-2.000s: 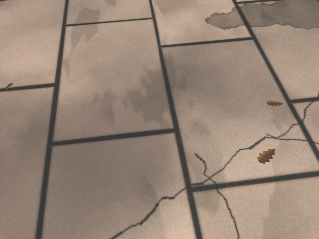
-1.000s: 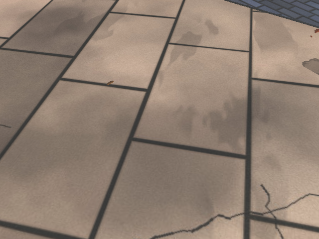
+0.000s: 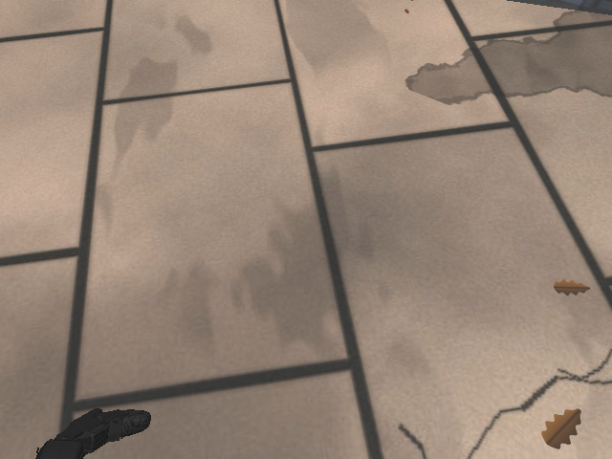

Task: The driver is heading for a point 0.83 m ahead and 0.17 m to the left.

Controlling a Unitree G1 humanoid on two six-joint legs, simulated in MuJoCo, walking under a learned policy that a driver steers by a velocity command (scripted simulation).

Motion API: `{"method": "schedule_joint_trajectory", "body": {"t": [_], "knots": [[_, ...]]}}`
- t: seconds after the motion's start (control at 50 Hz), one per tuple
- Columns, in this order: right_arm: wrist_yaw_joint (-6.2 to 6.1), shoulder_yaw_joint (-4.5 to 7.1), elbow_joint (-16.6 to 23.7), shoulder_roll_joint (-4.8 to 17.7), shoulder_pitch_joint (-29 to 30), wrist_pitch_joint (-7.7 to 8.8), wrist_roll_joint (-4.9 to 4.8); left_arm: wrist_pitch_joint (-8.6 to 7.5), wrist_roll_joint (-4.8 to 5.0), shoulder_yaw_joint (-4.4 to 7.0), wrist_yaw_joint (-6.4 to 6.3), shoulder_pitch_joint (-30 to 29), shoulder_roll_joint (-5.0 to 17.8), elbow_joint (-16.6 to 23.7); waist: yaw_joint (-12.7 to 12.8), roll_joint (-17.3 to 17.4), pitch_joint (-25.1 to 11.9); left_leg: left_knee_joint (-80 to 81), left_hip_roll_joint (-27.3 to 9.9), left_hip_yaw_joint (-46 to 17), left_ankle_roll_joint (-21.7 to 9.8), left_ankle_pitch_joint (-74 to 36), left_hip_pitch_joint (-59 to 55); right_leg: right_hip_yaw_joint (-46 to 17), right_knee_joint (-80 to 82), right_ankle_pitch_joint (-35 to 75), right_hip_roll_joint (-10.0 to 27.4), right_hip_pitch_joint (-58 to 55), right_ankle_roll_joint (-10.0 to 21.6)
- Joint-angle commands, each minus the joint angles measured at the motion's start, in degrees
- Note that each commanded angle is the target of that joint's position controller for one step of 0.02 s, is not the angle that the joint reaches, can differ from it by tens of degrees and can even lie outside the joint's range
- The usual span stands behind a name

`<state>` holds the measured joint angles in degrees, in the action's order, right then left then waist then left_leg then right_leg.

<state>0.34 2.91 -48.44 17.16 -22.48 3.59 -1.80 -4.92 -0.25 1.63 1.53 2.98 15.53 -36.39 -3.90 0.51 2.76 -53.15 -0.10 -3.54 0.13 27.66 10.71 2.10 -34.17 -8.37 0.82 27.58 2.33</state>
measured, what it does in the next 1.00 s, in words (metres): walks ahead, turning left: left foot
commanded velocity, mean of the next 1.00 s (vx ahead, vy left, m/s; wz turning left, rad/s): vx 0.50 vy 0.00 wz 0.26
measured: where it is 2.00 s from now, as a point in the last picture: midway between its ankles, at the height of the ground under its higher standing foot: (230, 313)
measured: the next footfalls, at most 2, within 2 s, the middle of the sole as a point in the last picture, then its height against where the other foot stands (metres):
left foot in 0.48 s outside the picture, level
right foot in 1.02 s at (277, 316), level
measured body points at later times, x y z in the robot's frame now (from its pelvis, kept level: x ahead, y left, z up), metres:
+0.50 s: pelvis +0.26 +0.05 -0.01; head +0.30 +0.07 +0.44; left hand +0.21 +0.34 -0.13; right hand +0.54 -0.12 -0.08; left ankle +0.35 +0.16 -0.73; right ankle +0.10 -0.10 -0.70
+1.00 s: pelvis +0.55 +0.12 +0.00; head +0.58 +0.13 +0.45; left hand +0.68 +0.40 -0.09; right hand +0.68 -0.15 -0.12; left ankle +0.35 +0.16 -0.72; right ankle +0.72 +0.06 -0.72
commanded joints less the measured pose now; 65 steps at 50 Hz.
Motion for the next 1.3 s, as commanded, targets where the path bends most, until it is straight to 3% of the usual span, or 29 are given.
{"method": "schedule_joint_trajectory", "body": {"t": [0.02,0.06,0.14,0.26,0.36,0.42,0.46,0.48,0.5,0.52,0.54,0.56,0.58,0.62,0.66,0.7,0.78,0.9,0.96,1.0,1.02,1.04,1.06,1.08,1.1,1.12,1.16,1.2,1.3], "knots": [[-0.21,1.23,6.9,7.6,4.1,1.75,-0.93,0.03,0.06,3.05,-0.64,16.1,8.7,-1.3,9.3,-7.3,-10.5,-20.0,-4.0,-2.5,-1.2,-3.8,32.6,-27.2,17.2,-9.1,19.2,-35.1,10.6],[-0.33,1.60,6.8,6.2,4.8,0.58,0.20,-0.70,-0.74,2.35,-0.39,11.0,5.8,-1.5,5.6,-6.3,-5.8,-15.6,-7.0,-2.8,-1.1,-9.8,27.4,-18.1,21.2,-2.0,15.5,-24.5,9.2],[-0.38,1.29,6.9,3.1,5.0,-1.85,0.16,-2.46,-0.60,3.17,-0.58,9.1,6.4,-3.6,3.3,-4.4,-2.3,-11.2,-7.6,-3.3,0.2,-15.0,25.9,-8.5,26.6,6.2,15.0,-18.6,9.8],[1.27,0.57,9.8,1.4,14.2,-1.38,0.57,-1.77,-0.34,4.04,-1.75,11.1,8.8,-6.0,6.0,-2.5,1.0,7.2,-6.5,0.1,0.1,-30.7,27.0,3.4,27.9,10.7,13.1,-21.9,7.7],[2.87,0.15,14.2,1.3,22.7,-1.36,0.48,0.11,0.90,4.90,-1.91,15.8,10.9,-8.5,9.0,-1.9,3.8,15.6,-5.5,4.1,-2.3,-27.3,29.8,6.9,25.3,14.0,15.6,-31.0,6.7],[3.48,1.03,15.8,3.1,21.8,-1.65,0.58,1.40,1.60,5.46,-2.25,15.3,12.9,-8.6,6.6,-4.3,1.0,17.0,-1.7,8.3,-5.1,-19.2,24.2,9.2,17.1,35.7,16.1,-34.8,5.0],[3.06,3.29,13.8,6.8,11.1,-2.08,0.38,2.32,2.06,5.69,-2.70,13.9,14.1,-8.1,-0.2,-5.3,-5.9,18.9,3.2,11.0,-8.2,-16.6,9.3,11.3,1.0,49.6,14.4,-32.7,3.2],[2.13,5.31,11.1,10.4,1.1,-2.50,0.28,2.26,1.88,5.12,-2.99,13.7,13.0,-7.6,-5.2,-3.4,-10.9,22.0,3.8,8.1,-10.5,-19.7,-7.1,12.2,-13.1,42.3,12.1,-23.3,0.9],[0.97,6.76,10.4,17.2,-1.8,-2.77,0.02,1.29,-0.76,2.83,-2.55,18.1,5.6,-4.9,-1.5,11.2,-15.5,22.2,-11.1,-17.7,-18.5,-19.0,-28.5,11.0,-34.3,-4.4,4.7,1.9,-2.9],[1.38,5.94,12.8,16.6,-1.4,-1.66,0.30,-1.08,-0.01,1.78,-1.85,16.8,5.1,-3.1,-1.1,10.8,-25.2,33.2,-19.7,-45.3,-26.6,-7.1,-36.3,-3.3,-45.9,-27.4,-3.4,14.3,-3.8],[1.80,4.59,12.3,12.0,-0.4,-0.84,0.73,-2.47,2.51,3.11,-1.20,8.8,10.1,-1.5,-3.9,4.4,-18.9,36.9,-18.4,-38.7,-22.4,-7.9,-32.6,-7.6,-46.6,-22.4,0.0,20.2,-2.7],[1.81,4.07,12.1,10.2,2.1,-0.30,0.67,-3.21,2.88,2.86,-1.18,7.0,9.7,-0.5,-2.0,3.0,-12.1,37.0,-16.2,-30.8,-20.2,-11.9,-24.6,-6.9,-42.3,-17.1,2.3,20.5,-1.7],[1.70,3.44,12.6,8.3,6.2,-0.15,0.50,-3.35,1.44,2.89,-1.67,7.5,9.3,-1.3,1.0,-0.5,-8.0,36.9,-13.5,-24.3,-18.1,-18.3,-16.0,-6.8,-37.2,-13.5,4.6,17.0,-1.9],[1.19,2.39,13.9,5.6,10.4,0.01,1.64,-2.09,0.18,3.38,-1.65,10.4,9.6,-2.5,4.5,1.8,-5.9,39.0,-10.7,-17.3,-16.9,-28.3,-5.9,-6.6,-31.9,-8.9,7.0,9.2,-3.1],[0.81,2.19,12.7,5.6,10.3,0.61,1.71,-0.82,-0.03,2.94,-1.41,12.6,7.6,-3.9,5.3,1.7,-6.0,40.6,-10.1,-12.0,-17.0,-36.3,-2.3,-4.9,-28.5,-6.2,7.3,6.9,-4.6],[0.34,2.33,11.1,6.7,8.7,1.09,1.79,-0.08,0.15,2.34,-1.48,9.8,6.2,-3.2,4.3,2.2,-4.1,41.9,-9.2,-7.4,-16.0,-39.9,-0.9,-4.1,-23.3,-0.7,7.6,8.6,-5.6],[-0.17,1.96,9.0,7.2,6.7,1.23,1.94,-0.40,0.94,1.41,-0.68,3.0,4.6,-2.0,1.0,3.0,-1.5,43.7,-7.0,-0.7,-12.2,-34.6,-1.5,-2.8,-7.8,14.8,6.2,7.6,-4.4],[-0.23,2.38,5.3,8.5,3.4,0.73,1.70,-0.74,1.76,1.28,1.51,-3.4,4.9,1.0,-1.5,1.9,2.0,42.6,-12.9,1.0,-11.2,-33.8,-13.5,-3.5,1.7,13.4,3.5,12.5,-0.8],[-0.94,2.84,5.1,9.7,4.9,-0.29,1.52,-0.60,1.23,1.81,2.36,-0.6,6.0,1.6,1.0,3.3,-0.6,35.4,-13.8,3.2,-9.1,-52.9,-18.3,-0.8,2.6,4.9,0.5,8.8,2.0],[-1.70,2.90,5.8,10.4,6.6,-1.35,1.64,-0.08,0.91,3.88,1.90,10.4,9.5,-0.6,7.3,3.7,-8.1,19.3,-11.1,6.5,-6.8,-70.4,-16.7,2.8,3.5,2.9,-4.3,-6.4,4.8],[-2.28,2.26,6.8,9.3,6.1,-1.34,2.13,0.24,0.97,5.23,1.25,18.9,12.8,-1.9,11.1,0.6,-13.7,4.4,-9.3,7.9,-4.7,-60.5,-5.8,-4.6,3.4,6.5,-0.2,-22.7,7.7],[-1.35,0.06,9.0,2.8,-1.4,0.15,3.25,0.10,1.18,6.59,0.98,22.4,18.9,-1.8,7.1,-13.6,-21.7,-19.2,1.8,7.0,-0.1,-19.4,19.7,-34.3,5.0,-0.7,14.9,-46.1,19.3],[-0.31,-0.14,8.4,4.7,1.6,2.05,2.74,0.10,1.70,5.33,0.94,24.5,13.8,-2.0,9.9,-12.0,-26.6,-25.9,5.1,-2.3,-0.2,4.0,29.9,-50.2,14.7,-9.4,17.8,-52.5,21.0],[0.59,0.75,9.9,8.1,7.0,3.27,0.18,0.31,0.94,4.37,0.49,21.0,11.1,-1.4,10.5,-8.4,-17.7,-27.3,1.2,-4.0,-1.1,0.6,34.3,-41.1,16.0,-6.2,17.1,-46.2,17.4],[0.60,0.46,10.7,7.9,10.1,3.77,0.09,0.51,0.54,3.93,0.19,16.3,10.1,-0.2,8.8,-2.6,-11.8,-23.7,-1.4,-2.7,-1.4,-3.3,32.8,-33.1,15.6,4.7,15.4,-36.8,15.3],[0.24,0.67,10.6,7.7,11.2,3.60,1.33,0.68,0.35,3.37,0.14,12.9,8.8,0.5,6.8,1.0,-7.5,-19.6,-3.4,-1.4,-0.6,-4.9,30.2,-26.4,15.3,19.2,13.8,-28.2,14.3],[-0.34,1.00,10.2,7.2,8.7,2.15,2.27,0.67,-0.18,2.57,-0.10,10.2,7.1,0.8,3.4,-1.3,-6.4,-14.3,-5.0,-0.7,1.0,-5.9,22.5,-19.1,16.5,33.3,10.6,-18.6,13.6],[-1.01,0.40,8.9,4.9,5.7,0.77,2.40,0.33,-0.23,2.80,-0.43,9.3,8.3,-0.2,2.0,-3.1,-6.9,-8.7,-4.5,1.0,2.9,-8.9,19.5,-13.8,17.4,41.3,8.9,-14.4,13.5],[-1.39,-0.23,9.2,2.9,10.8,0.07,2.36,1.61,0.43,2.75,-1.65,10.1,8.7,-2.7,4.4,-5.2,-9.0,9.8,-2.5,2.2,3.9,-26.3,15.6,-7.2,16.5,38.8,5.3,-15.1,9.8]]}}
